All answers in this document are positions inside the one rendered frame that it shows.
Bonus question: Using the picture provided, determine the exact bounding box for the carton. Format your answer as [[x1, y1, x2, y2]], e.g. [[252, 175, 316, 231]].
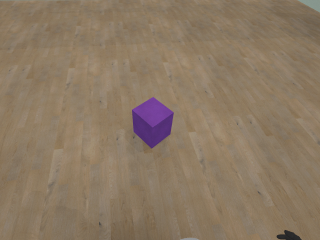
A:
[[132, 97, 174, 148]]

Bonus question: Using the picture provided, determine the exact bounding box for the robot right hand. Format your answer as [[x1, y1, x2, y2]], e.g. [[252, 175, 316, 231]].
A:
[[276, 230, 301, 240]]

